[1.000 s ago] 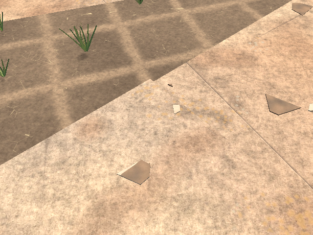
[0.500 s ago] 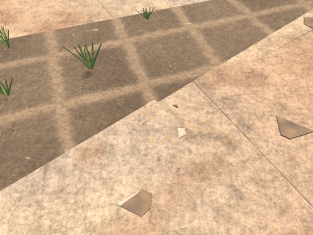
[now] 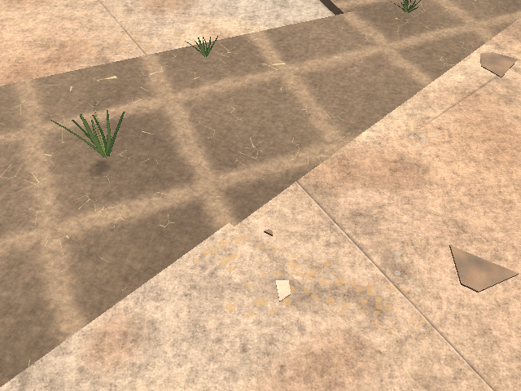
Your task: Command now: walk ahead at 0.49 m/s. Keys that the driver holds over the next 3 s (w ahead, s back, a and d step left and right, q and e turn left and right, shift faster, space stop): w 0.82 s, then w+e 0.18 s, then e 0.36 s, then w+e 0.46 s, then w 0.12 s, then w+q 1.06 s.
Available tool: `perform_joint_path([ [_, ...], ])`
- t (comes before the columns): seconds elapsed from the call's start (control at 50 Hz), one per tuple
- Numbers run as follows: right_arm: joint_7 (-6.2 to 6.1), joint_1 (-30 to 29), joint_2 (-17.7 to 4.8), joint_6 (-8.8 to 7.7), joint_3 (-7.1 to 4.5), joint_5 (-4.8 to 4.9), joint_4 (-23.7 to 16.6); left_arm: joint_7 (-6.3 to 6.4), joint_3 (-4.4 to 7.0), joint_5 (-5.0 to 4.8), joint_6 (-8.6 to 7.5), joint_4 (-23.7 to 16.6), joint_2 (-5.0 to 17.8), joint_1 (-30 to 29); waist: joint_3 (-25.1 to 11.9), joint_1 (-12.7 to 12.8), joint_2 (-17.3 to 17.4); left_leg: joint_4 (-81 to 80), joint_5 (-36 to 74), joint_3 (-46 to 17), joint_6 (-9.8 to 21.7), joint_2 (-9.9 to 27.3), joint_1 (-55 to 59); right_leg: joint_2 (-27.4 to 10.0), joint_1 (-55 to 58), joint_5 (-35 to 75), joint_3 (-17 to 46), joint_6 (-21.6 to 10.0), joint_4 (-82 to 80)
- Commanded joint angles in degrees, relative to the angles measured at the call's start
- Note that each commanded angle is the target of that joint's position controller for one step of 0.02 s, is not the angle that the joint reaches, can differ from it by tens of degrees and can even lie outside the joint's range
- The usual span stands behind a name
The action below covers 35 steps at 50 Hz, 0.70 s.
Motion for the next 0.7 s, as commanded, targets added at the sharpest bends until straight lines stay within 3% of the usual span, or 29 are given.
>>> perform_joint_path([
  [0.02,-1.2,-2.0,-7.4,-0.97,-1.15,0.09,-3.0,0.42,0.82,0.63,0.25,-2.4,2.6,1.9,3.2,2.6,4.8,-11.7,4.0,-12.2,9.6,16.0,-5.2,-2.4,-2.2,8.7,0.1,1.6,-7.7],
  [0.12,-2.16,3.8,-9.3,-0.12,-1.48,1.1,-1.6,-0.59,0.34,0.04,-0.46,-5.3,1.5,-9.0,3.4,-1.3,4.8,-10.7,4.8,-9.3,7.1,15.6,1.3,0.6,-0.6,17.6,-2.4,2.2,-26.3],
  [0.22,-2.41,7.1,-9.6,1.14,-1.86,1.54,0.1,-2.47,0.17,-0.57,-1.1,-8.2,2.2,-14.8,5.0,-2.5,5.4,-6.0,4.6,-10.4,6.2,19.3,10.1,2.1,-0.7,11.1,-2.6,0.5,-33.9],
  [0.26,-2.52,5.9,-10.8,1.71,-2.34,1.63,0.0,-2.84,0.72,-0.57,-1.53,-8.1,3.7,-12.0,3.6,-0.3,6.5,-2.1,10.5,-10.6,5.2,20.2,11.6,3.5,4.8,6.8,-3.7,-1.1,-36.2],
  [0.28,-2.54,4.5,-10.8,2.01,-2.31,1.53,-0.3,-2.78,1.59,-0.46,-1.7,-6.9,5.2,-7.2,0.8,2.7,6.7,3.6,19.8,-9.2,4.2,18.7,11.1,5.4,12.1,5.9,-5.3,-2.3,-37.5],
  [0.3,-2.51,3.9,-9.2,2.25,-1.73,1.01,-0.8,-2.44,3.19,-0.44,-1.78,-3.7,8.1,3.0,-5.4,7.0,5.6,15.4,25.9,-6.4,2.6,15.2,7.8,6.1,25.4,6.6,-5.5,-4.2,-37.5],
  [0.32,-2.51,4.3,-6.8,2.06,-0.58,-0.19,-2.6,-1.92,4.52,0.23,-1.64,-1.6,13.5,14.6,-15.2,10.3,-2.2,35.4,11.8,-2.7,0.2,10.9,-4.3,-5.8,43.5,7.6,8.5,-8.4,-37.2],
  [0.34,-1.89,11.2,0.6,0.65,1.33,0.7,-2.3,-2.53,4.95,0.59,-1.32,-0.3,16.1,17.1,-21.0,6.4,-17.8,52.4,-22.8,-4.4,-2.7,0.9,-26.6,-16.0,60.3,-3.3,34.8,-16.5,-45.2],
  [0.36,-1.73,8.1,-6.4,-0.57,-0.17,2.03,-1.8,-2.68,3.28,0.41,-1.5,-1.0,9.8,15.3,-18.0,7.6,-10.2,59.4,-24.0,-11.5,-1.4,4.2,-32.6,-14.6,57.6,-7.4,36.5,-14.2,-48.1],
  [0.38,-1.61,2.5,-9.3,-1.22,-1.04,2.97,-3.5,-2.58,2.43,0.25,-1.59,-2.2,7.4,9.8,-10.6,6.6,-6.5,59.6,-18.4,-10.5,-0.4,7.0,-35.0,-13.0,50.0,-3.3,27.5,-11.6,-48.6],
  [0.4,-2.02,-0.3,-8.9,-1.22,-1.13,2.63,-4.1,-2.73,1.87,0.38,-1.49,-3.3,6.2,4.6,-7.0,4.6,-1.2,57.3,-12.8,-8.8,-0.6,10.0,-32.4,-10.7,41.9,3.4,20.6,-10.5,-50.1],
  [0.42,-2.31,-1.6,-8.2,-0.84,-1.47,1.76,-4.4,-2.97,1.53,0.66,-1.46,-3.6,4.8,2.1,-4.1,3.2,-0.1,53.9,-9.5,-8.4,-1.0,11.7,-30.4,-8.5,36.0,7.0,15.8,-10.1,-52.0],
  [0.46,-2.34,0.5,-5.8,0.59,-1.57,1.53,-3.9,-3.25,1.13,1.14,-1.63,-2.5,3.1,2.2,-3.1,1.0,-1.9,50.2,-6.2,-8.0,-1.4,13.3,-25.5,-5.6,30.9,10.1,10.2,-9.7,-55.1],
  [0.5,-2.52,-0.3,-4.9,1.45,-1.68,1.52,-4.2,-2.96,1.47,1.06,-1.96,-1.0,4.4,4.4,-1.4,0.5,-1.2,47.4,-4.2,-7.3,-2.1,13.6,-26.7,-5.1,29.5,14.4,7.2,-10.5,-56.8],
  [0.54,-2.67,-4.7,-5.1,1.71,-1.94,1.09,-5.8,-2.31,1.87,1.15,-1.78,0.0,5.8,6.5,0.3,1.2,-0.4,42.0,0.3,-7.2,-3.1,13.8,-31.0,-5.3,30.6,17.2,5.6,-10.6,-57.7],
  [0.6,-2.39,-10.8,-4.4,1.5,-1.93,0.78,-7.7,-1.39,1.8,0.93,-1.06,0.9,5.9,8.8,1.6,2.5,-0.8,32.3,8.0,-6.5,-3.8,13.4,-33.2,-4.4,31.9,17.4,2.9,-9.6,-58.4],
  [0.7,-1.32,-20.2,-3.3,1.04,-1.27,1.3,-10.4,-0.84,1.86,0.18,-0.6,3.2,6.5,13.6,4.3,5.3,-1.0,19.8,14.1,-4.1,-3.5,10.9,-30.8,-4.1,34.6,13.8,0.3,-8.6,-58.8],
])
Next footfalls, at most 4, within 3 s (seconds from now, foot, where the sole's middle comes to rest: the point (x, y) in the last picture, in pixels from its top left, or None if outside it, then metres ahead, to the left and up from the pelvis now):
0.30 right None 0.34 -0.17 -0.78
0.88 left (234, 337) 0.67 0.07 -0.78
1.38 right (313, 289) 0.81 -0.16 -0.78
1.78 left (247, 258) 0.93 0.03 -0.78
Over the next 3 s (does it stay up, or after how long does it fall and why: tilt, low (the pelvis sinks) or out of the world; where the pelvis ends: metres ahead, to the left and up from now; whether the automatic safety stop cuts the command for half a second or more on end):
stays up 1.27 -0.34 -0.04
